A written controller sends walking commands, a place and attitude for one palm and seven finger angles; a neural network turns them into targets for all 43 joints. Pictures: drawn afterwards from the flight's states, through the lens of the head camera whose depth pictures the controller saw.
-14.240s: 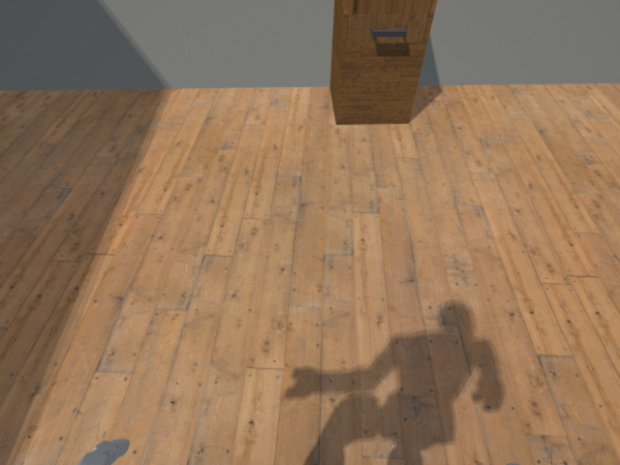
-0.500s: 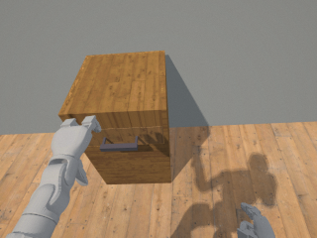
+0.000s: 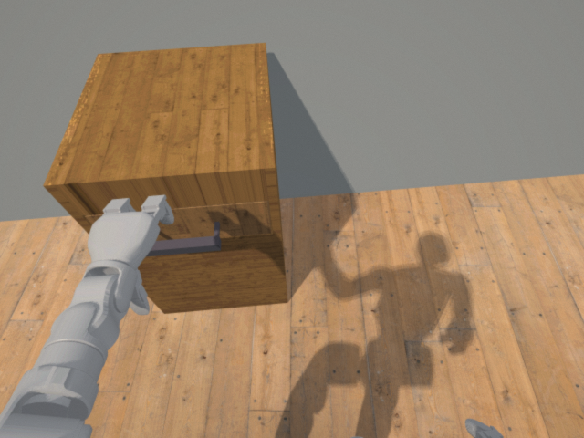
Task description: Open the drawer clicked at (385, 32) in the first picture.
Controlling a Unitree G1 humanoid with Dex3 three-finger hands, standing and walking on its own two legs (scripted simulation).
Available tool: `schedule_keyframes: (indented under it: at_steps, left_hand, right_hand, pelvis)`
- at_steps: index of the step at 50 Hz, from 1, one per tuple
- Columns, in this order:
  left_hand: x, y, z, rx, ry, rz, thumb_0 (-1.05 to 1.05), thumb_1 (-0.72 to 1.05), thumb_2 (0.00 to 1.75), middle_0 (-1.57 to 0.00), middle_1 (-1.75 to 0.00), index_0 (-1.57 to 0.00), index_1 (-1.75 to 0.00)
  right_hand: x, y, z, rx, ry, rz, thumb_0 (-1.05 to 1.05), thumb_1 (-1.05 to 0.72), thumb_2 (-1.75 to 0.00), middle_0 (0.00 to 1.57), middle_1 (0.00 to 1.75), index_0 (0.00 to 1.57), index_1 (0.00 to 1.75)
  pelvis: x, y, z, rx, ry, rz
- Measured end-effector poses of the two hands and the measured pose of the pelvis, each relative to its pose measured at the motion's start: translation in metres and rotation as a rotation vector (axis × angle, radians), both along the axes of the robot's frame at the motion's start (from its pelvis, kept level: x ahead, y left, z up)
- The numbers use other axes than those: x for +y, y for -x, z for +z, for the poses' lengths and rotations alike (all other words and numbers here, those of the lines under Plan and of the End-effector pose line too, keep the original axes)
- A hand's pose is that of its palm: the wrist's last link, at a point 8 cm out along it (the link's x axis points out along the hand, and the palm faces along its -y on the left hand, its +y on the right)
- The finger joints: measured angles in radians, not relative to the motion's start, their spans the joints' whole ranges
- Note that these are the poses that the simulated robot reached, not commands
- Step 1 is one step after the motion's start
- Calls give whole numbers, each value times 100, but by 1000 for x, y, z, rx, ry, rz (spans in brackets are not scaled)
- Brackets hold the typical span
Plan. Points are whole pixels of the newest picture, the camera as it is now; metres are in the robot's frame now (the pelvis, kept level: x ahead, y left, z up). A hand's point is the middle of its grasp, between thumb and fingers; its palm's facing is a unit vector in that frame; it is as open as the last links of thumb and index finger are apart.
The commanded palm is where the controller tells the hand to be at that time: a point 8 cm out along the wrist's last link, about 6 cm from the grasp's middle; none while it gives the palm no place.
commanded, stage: move the hooked fingers above the handle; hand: left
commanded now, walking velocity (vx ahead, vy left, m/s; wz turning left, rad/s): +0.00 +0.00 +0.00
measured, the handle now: (183, 237) +0.53 +0.27 -0.21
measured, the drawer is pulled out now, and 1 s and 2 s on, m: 0.00 0.00 0.00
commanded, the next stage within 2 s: none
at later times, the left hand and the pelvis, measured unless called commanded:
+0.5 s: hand (162, 245) +0.43 +0.25 -0.08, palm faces -0.03 -0.03 -1.00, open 13.9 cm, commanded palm +0.41 +0.26 -0.03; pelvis -0.02 +0.02 -0.05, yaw -1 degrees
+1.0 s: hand (179, 239) +0.49 +0.26 -0.15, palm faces +0.02 -0.01 -1.00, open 13.7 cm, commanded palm +0.46 +0.25 -0.09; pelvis -0.04 +0.02 -0.11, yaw -2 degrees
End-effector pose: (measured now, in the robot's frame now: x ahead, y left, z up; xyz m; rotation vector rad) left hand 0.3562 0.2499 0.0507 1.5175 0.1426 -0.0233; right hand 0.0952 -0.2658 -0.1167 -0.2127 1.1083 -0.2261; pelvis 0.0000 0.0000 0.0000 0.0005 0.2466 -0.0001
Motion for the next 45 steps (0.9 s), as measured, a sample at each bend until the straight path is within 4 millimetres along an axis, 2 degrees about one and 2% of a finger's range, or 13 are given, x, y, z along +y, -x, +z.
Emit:
schedule_keyframes:
  at_steps: [8,13,17,23,28,33,38,42,45]
  left_hand:
    - [8,-16,-17,-84,-21,2,0,-49,30,-32,-120,-31,-120]
    - [17,-15,-37,-43,-51,47,0,-49,30,-31,-120,-31,-120]
    - [12,-20,-54,-8,-39,25,0,-49,30,-31,-120,-31,-120]
    - [3,-44,-69,-57,-18,-27,0,-49,30,-32,-120,-32,-120]
    - [11,-65,-82,-88,-49,28,0,-49,30,-32,-120,-31,-120]
    - [17,-74,-106,-12,-79,78,0,-49,30,-31,-120,-31,-120]
    - [8,-84,-127,32,-34,29,0,-49,30,-32,-120,-31,-120]
    - [-1,-99,-133,-26,-7,-22,0,-49,30,-32,-120,-32,-120]
    - [2,-109,-138,-79,-13,-4,0,-49,30,-32,-120,-32,-120]
  right_hand:
    - [3,43,-16,108,-1,-52,1,-91,-90,20,30,20,30]
    - [11,58,-25,149,-20,-58,1,-91,-90,20,30,20,30]
    - [18,64,-31,167,-15,-50,1,-91,-90,20,30,21,30]
    - [19,74,-40,181,16,-43,1,-90,-90,20,30,21,30]
    - [18,88,-52,212,28,-46,1,-90,-90,20,30,21,30]
    - [19,106,-64,269,25,-56,0,-91,-90,20,30,21,30]
    - [20,122,-71,322,42,-68,0,-90,-90,20,30,21,30]
    - [18,133,-78,355,62,-78,0,-90,-90,20,30,21,30]
    - [17,138,-85,375,66,-81,0,-90,-90,20,30,21,30]
  pelvis:
    - [9,3,-13,64,7,-17]
    - [15,7,-19,89,10,-17]
    - [19,12,-25,109,15,-8]
    - [22,22,-42,163,26,-2]
    - [25,28,-57,213,34,-5]
    - [27,30,-67,249,38,-10]
    - [27,31,-78,282,44,-6]
    - [26,31,-91,312,52,-6]
    - [25,33,-100,331,56,-10]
